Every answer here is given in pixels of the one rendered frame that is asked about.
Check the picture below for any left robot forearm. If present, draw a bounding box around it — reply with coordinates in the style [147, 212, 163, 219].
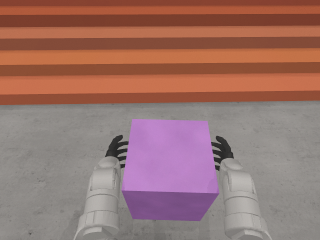
[73, 156, 121, 240]

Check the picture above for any right robot forearm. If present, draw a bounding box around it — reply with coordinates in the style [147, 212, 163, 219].
[219, 158, 272, 240]

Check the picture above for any robot left hand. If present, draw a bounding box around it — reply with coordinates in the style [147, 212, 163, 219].
[105, 135, 129, 168]

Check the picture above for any robot right hand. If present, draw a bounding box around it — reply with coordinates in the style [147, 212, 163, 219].
[211, 136, 234, 171]

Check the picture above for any carton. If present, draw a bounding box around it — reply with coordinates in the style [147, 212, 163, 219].
[121, 119, 220, 221]

